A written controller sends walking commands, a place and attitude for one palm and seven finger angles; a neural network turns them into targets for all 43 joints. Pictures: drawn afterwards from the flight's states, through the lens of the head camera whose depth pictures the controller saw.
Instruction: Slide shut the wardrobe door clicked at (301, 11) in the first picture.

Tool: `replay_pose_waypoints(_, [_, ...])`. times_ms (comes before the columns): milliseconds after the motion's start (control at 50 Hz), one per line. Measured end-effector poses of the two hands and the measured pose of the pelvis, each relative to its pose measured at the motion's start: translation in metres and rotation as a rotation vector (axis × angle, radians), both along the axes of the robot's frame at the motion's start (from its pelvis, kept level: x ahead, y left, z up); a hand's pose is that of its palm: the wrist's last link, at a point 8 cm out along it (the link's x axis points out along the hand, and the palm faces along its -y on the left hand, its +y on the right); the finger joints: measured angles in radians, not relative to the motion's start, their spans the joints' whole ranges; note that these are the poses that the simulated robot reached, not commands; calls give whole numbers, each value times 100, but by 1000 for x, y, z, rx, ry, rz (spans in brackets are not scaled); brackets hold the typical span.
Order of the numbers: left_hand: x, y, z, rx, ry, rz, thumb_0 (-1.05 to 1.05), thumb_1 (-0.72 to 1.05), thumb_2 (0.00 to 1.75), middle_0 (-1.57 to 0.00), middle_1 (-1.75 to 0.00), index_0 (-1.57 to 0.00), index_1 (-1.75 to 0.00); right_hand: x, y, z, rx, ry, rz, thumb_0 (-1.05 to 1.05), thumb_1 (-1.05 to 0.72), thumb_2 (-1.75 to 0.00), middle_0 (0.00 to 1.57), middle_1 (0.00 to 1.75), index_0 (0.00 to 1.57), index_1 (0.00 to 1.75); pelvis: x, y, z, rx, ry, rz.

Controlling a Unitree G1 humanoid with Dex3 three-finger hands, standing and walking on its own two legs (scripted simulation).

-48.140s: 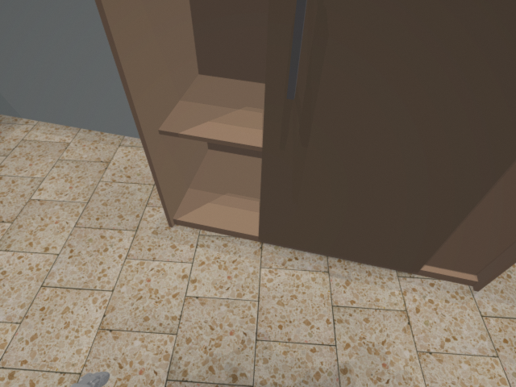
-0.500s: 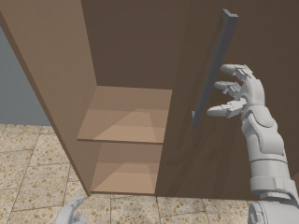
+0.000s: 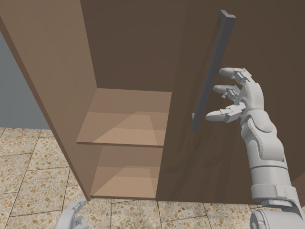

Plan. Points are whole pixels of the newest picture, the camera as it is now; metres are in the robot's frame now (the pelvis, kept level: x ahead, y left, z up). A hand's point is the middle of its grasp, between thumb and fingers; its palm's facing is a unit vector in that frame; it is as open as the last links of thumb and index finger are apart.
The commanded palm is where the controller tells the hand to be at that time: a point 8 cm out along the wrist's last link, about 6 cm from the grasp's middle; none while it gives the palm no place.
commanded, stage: slide the fingers in behind the handle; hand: right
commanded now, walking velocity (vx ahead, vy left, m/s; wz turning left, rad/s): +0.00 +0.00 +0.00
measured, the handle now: (206, 81) +0.45 -0.10 +0.20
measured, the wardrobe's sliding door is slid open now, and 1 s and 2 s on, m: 0.42 0.42 0.42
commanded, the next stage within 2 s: grip the handle and tug to test in 1.44 s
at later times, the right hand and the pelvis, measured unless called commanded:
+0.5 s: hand (216, 99) +0.38 -0.12 +0.20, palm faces -0.03 +1.00 +0.02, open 14.0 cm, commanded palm +0.36 -0.17 +0.20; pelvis -0.01 +0.00 +0.00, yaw +0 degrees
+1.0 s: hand (209, 99) +0.38 -0.10 +0.20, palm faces -0.02 +1.00 +0.02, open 14.2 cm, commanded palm +0.36 -0.14 +0.20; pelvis +0.00 +0.01 +0.00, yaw +0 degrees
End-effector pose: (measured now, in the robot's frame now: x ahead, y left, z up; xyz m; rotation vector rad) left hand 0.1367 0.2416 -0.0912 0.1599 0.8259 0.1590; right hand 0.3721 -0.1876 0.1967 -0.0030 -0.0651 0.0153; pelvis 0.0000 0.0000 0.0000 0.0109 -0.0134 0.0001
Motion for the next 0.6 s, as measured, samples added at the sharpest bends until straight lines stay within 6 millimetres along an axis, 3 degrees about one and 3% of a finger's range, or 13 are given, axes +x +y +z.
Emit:
replay_pose_waypoints(260, [11, -4, 6, -2, -29, -26, 1, 90, 90, -20, -30, -21, -30, -10, 2, -6, 17, 35, -14, -1, 50, -30, 30, 120, 30, 120, -4, 3, 0, -1, -9, -2])
replay_pose_waypoints(400, [10, -3, 4, -4, -28, -31, 1, 90, 90, -20, -30, -21, -30, -13, 11, 5, 8, -11, 9, -2, 50, -30, 29, 120, 30, 120, -5, 3, 0, -1, -12, -7])
replay_pose_waypoints(600, [5, 0, 2, -13, -15, -20, 1, 90, 90, -20, -30, -21, -30, -11, 21, -5, 20, 32, 3, -1, 50, -30, 30, 120, 30, 120, -5, 6, 0, -3, -12, 1])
